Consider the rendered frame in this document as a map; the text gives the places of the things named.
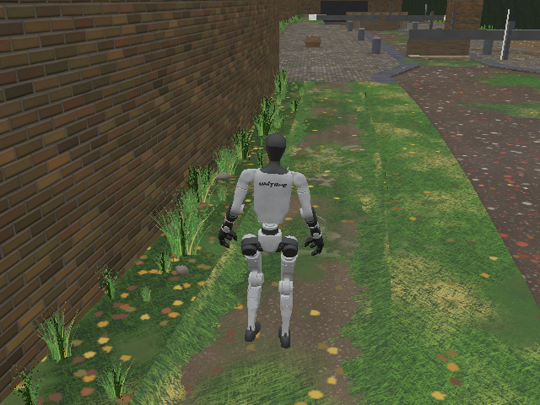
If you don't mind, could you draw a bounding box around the left robot upper arm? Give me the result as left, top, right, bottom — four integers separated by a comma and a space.
230, 169, 257, 214

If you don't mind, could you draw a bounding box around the right robot hand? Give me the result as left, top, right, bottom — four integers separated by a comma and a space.
305, 236, 324, 256

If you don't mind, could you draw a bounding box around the left robot shin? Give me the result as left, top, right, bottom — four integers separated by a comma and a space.
247, 272, 262, 331

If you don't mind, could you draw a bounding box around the left robot hand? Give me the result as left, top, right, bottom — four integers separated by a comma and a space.
218, 229, 237, 248

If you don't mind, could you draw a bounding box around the right robot upper arm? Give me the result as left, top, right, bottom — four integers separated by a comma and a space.
291, 171, 313, 219

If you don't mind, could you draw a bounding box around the left robot thigh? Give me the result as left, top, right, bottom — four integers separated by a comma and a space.
241, 234, 264, 287

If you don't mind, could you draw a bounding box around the left robot forearm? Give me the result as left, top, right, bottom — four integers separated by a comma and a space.
221, 201, 239, 233

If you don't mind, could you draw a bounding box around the right robot forearm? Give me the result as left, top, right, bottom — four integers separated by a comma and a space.
305, 206, 321, 239

